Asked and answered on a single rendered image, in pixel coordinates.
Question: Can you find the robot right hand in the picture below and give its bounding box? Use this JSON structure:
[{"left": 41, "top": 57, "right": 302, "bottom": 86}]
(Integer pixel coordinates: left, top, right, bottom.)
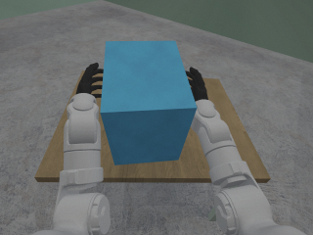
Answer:
[{"left": 185, "top": 67, "right": 208, "bottom": 102}]

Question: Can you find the robot left hand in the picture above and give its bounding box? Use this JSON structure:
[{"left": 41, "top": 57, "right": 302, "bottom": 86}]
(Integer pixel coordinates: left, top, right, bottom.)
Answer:
[{"left": 76, "top": 63, "right": 104, "bottom": 98}]

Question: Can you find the left robot forearm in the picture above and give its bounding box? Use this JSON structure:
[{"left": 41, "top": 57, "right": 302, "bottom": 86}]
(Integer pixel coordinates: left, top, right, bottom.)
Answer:
[{"left": 52, "top": 93, "right": 104, "bottom": 229}]

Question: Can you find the table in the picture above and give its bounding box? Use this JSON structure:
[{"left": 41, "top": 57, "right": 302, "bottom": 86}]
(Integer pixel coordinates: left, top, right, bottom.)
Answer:
[{"left": 34, "top": 70, "right": 271, "bottom": 221}]

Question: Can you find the carton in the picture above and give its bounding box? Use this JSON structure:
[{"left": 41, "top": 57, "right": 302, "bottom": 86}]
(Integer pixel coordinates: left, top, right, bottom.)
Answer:
[{"left": 100, "top": 40, "right": 197, "bottom": 165}]

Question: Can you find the robot left upper arm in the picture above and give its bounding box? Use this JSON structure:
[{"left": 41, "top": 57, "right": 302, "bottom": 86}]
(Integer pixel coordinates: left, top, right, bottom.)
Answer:
[{"left": 31, "top": 192, "right": 111, "bottom": 235}]

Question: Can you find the robot right upper arm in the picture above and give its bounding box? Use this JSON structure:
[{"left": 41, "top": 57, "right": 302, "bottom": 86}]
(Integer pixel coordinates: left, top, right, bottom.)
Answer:
[{"left": 214, "top": 184, "right": 307, "bottom": 235}]

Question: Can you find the right robot forearm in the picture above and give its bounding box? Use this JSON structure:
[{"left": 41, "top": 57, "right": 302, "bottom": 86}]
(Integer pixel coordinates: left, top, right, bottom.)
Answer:
[{"left": 191, "top": 99, "right": 273, "bottom": 219}]

